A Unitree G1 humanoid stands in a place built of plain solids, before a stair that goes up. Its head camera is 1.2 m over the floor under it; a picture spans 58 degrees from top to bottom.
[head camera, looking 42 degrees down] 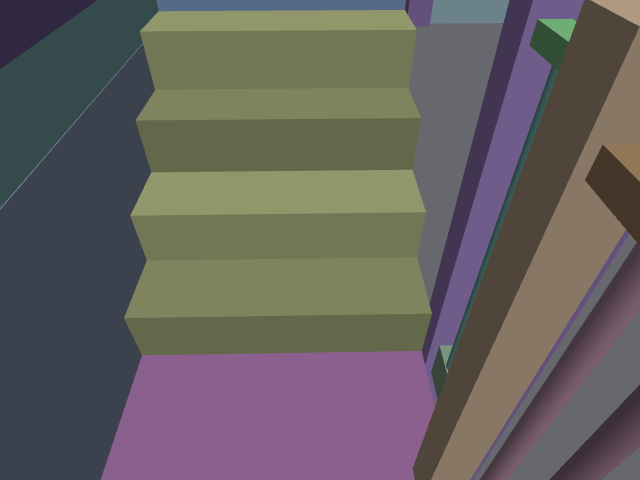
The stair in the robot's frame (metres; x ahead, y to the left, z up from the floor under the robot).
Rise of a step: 0.19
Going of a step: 0.24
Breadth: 0.90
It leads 1 degrees to the left of straight ahead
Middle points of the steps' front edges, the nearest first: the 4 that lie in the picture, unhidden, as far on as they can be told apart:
0.79 0.12 0.19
1.03 0.12 0.38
1.26 0.13 0.57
1.50 0.13 0.77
